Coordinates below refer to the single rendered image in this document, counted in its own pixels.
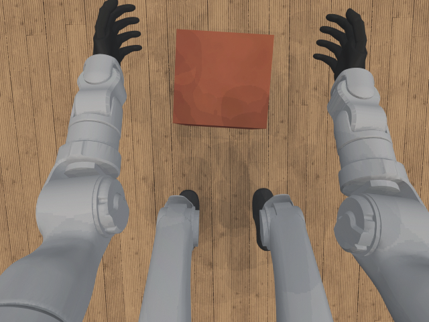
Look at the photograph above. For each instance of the right robot hand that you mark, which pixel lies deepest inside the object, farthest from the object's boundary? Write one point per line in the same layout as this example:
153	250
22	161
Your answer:
352	52

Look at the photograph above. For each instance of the left robot hand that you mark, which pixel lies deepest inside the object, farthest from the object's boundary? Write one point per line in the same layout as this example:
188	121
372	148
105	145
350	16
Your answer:
106	38

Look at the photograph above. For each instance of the robot right upper arm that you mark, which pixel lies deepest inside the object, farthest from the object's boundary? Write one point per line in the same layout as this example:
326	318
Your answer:
389	238

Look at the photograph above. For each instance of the robot right forearm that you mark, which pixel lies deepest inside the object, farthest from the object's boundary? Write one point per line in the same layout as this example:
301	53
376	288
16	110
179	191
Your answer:
363	141

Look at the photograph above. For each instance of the robot right shin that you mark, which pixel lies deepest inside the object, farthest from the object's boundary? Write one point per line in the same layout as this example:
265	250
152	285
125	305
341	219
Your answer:
284	198

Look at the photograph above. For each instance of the left robot foot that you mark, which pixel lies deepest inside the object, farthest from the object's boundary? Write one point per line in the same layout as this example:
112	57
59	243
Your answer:
192	197

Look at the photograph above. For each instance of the robot left forearm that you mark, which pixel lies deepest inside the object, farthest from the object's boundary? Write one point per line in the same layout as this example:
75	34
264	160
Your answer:
94	130

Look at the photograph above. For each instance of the robot left upper arm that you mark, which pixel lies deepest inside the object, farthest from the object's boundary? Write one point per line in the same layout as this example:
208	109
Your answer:
77	218

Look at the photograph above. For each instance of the carton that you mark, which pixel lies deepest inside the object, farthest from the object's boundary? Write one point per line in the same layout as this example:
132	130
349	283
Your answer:
222	79

